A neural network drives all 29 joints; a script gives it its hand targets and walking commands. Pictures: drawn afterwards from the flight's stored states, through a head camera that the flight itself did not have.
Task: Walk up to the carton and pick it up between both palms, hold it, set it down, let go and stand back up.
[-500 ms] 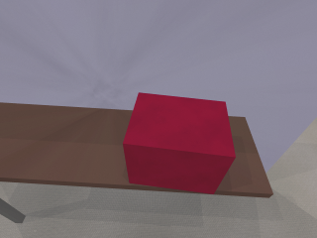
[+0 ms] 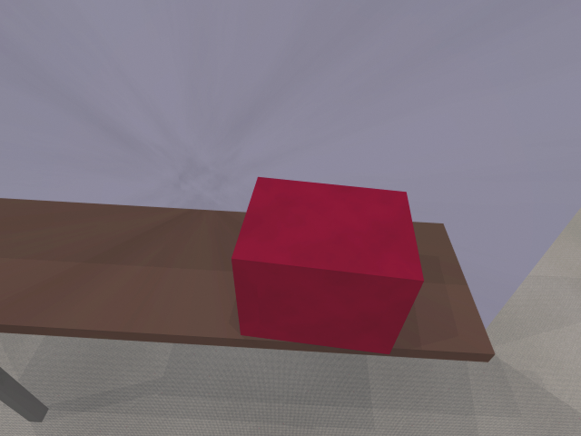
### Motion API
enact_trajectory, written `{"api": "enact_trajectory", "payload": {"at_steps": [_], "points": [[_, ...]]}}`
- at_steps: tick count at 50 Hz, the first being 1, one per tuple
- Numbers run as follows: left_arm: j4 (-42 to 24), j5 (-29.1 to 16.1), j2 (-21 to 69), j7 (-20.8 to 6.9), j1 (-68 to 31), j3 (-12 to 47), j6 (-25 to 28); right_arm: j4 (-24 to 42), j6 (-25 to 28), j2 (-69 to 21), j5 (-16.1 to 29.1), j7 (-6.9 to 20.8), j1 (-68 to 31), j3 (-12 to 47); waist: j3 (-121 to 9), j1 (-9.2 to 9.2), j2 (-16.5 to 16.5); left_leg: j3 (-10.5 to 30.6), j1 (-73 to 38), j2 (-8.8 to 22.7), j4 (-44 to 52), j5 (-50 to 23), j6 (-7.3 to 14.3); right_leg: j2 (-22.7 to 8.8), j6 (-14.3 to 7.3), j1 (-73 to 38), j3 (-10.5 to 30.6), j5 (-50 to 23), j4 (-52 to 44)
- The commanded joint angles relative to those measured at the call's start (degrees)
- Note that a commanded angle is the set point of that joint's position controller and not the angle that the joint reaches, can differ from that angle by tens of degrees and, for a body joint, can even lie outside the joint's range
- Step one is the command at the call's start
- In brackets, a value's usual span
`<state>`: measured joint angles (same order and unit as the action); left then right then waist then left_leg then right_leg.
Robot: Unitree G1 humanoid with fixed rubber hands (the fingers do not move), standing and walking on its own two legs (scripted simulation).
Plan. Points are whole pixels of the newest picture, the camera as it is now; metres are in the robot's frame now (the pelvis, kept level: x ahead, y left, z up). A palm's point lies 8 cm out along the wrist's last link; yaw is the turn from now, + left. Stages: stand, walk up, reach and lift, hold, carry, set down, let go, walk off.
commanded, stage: stand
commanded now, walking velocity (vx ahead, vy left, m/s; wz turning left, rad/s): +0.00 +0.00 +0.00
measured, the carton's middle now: (322, 264) +0.41 -0.04 -0.01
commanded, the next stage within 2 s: none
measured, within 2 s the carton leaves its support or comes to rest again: neither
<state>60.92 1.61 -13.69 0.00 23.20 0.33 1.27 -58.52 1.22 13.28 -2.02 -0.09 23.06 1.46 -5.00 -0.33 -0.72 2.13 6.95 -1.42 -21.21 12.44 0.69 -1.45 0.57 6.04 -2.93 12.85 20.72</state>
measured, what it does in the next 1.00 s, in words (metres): shifts its weight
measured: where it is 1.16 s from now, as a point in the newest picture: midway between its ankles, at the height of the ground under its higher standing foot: outside the picture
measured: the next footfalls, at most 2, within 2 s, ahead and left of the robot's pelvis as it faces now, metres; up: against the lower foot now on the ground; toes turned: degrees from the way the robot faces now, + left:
none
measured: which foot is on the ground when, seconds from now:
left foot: down 0.00-1.00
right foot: down 0.00-1.00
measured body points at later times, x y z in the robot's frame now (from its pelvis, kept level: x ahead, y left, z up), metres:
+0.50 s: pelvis -0.03 +0.00 +0.00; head -0.07 +0.00 +0.44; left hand -0.09 +0.22 -0.17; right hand -0.07 -0.22 -0.16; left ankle -0.01 +0.11 -0.75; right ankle -0.02 -0.12 -0.75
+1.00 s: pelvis -0.05 -0.01 -0.01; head -0.08 +0.00 +0.44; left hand -0.12 +0.20 -0.17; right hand -0.11 -0.21 -0.17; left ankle -0.01 +0.11 -0.75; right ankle -0.02 -0.12 -0.75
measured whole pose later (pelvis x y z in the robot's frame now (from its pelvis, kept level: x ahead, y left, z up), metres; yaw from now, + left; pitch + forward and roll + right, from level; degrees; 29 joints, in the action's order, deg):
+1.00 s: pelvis -0.05 -0.01 -0.01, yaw +1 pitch -1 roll +0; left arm 66.8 0.8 -7.7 1.5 24.0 0.5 -0.6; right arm -64.4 -0.5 6.9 -0.8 -1.7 24.3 1.9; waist -2.5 0.4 -0.5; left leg 3.5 15.1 -1.1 -27.4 10.8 -0.3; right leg -0.8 -0.3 13.9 -2.9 11.6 27.0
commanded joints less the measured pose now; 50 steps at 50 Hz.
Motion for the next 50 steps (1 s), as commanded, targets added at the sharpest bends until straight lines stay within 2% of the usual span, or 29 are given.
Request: {"api": "enact_trajectory", "payload": {"at_steps": [1,6,7,12,13,17,22,25,29,30,35,42,47,50], "points": [[-0.31,-0.23,-7.52,0.75,2.47,-1.64,0.40,0.56,0.56,7.70,0.24,-0.74,2.11,-1.52,10.87,0.03,0.60,6.86,8.17,6.01,5.13,-3.67,0.09,-5.17,-0.67,1.63,5.89,-3.76,-3.93],[1.93,-0.43,-5.76,1.02,3.60,-1.23,-0.14,-1.36,0.23,6.09,0.54,-1.06,2.99,-0.99,11.07,0.15,0.48,6.76,8.64,5.57,4.59,-0.81,0.21,-4.76,-0.76,3.05,5.71,-0.54,-3.73],[2.13,-0.34,-5.43,1.06,3.66,-1.19,-0.25,-1.78,0.08,5.45,0.41,-1.18,2.53,-0.83,11.81,-0.12,1.52,6.54,8.67,5.57,4.29,-0.99,0.26,-4.89,-0.76,3.67,5.68,-0.53,-3.71],[3.91,-0.49,-4.04,1.28,4.75,-0.81,-0.65,-2.94,-0.34,4.52,0.73,-1.46,3.48,-0.57,11.92,0.10,0.32,6.72,9.27,5.32,3.81,-0.16,0.29,-4.41,-0.86,4.84,5.36,1.53,-3.27],[3.96,-0.56,-3.73,1.37,4.66,-0.80,-0.73,-3.08,-0.39,4.69,0.69,-1.52,3.59,-0.56,12.17,0.22,1.61,6.81,9.74,5.16,3.96,1.10,0.36,-4.42,-0.89,4.84,5.59,1.57,-3.21],[5.21,-0.65,-2.74,1.48,5.30,-0.55,-1.04,-3.94,-0.67,2.87,0.78,-1.59,4.02,-0.24,13.38,0.35,0.82,7.05,10.54,5.21,3.71,2.08,0.35,-4.08,-0.80,6.44,5.21,3.24,-2.85],[5.72,-0.66,-2.32,1.63,5.37,-0.50,-1.27,-4.78,-0.94,2.12,0.86,-1.79,4.69,-0.11,14.09,0.40,1.88,7.10,12.58,4.84,3.72,4.39,0.40,-4.10,-0.81,6.75,5.48,4.39,-2.46],[6.34,-0.61,-1.31,1.71,5.75,-0.31,-1.41,-4.83,-1.07,1.62,0.93,-1.79,4.63,-0.05,14.62,0.34,0.41,7.27,13.28,4.78,3.53,4.29,0.44,-3.97,-0.98,7.49,5.41,5.83,-2.16],[6.17,-0.69,-0.67,1.67,5.78,-0.41,-1.35,-5.06,-1.15,1.83,0.96,-1.87,4.56,-0.36,13.74,0.39,2.01,7.33,13.41,4.58,3.30,5.86,0.50,-3.78,-0.98,7.94,5.56,6.59,-1.90],[6.12,-0.64,-1.19,1.70,5.73,-0.54,-1.40,-5.11,-1.13,1.17,0.94,-1.84,4.31,-0.24,13.70,0.27,1.71,7.58,14.25,4.70,3.73,7.38,0.57,-3.61,-0.89,7.77,5.43,6.80,-1.68],[6.24,-0.74,0.06,1.78,5.95,-0.36,-1.38,-5.42,-1.34,0.27,1.15,-1.90,5.14,-0.35,13.63,0.63,-0.06,6.62,13.10,4.19,2.10,5.98,0.55,-3.88,-1.29,10.06,6.50,10.43,-2.82],[5.90,-0.77,0.55,1.92,5.84,-0.38,-1.57,-5.18,-1.45,-1.03,1.22,-1.76,5.54,-0.32,13.37,1.04,0.90,6.72,14.40,4.13,1.93,6.92,0.55,-3.80,-1.71,10.59,6.79,11.67,-2.76],[5.75,-0.82,1.06,1.79,6.10,-0.53,-1.71,-5.13,-1.41,-0.60,1.18,-1.80,5.81,-0.51,13.60,0.70,1.44,7.16,16.41,4.41,2.83,9.49,0.50,-3.39,-1.75,9.94,6.54,10.69,-1.99],[5.39,-0.72,0.88,1.77,6.07,-0.83,-1.61,-4.91,-1.25,-1.62,1.32,-1.93,5.59,-0.46,13.03,0.39,1.64,6.45,15.56,3.94,2.01,7.91,0.50,-3.66,-1.84,10.38,7.30,11.28,-2.46]]}}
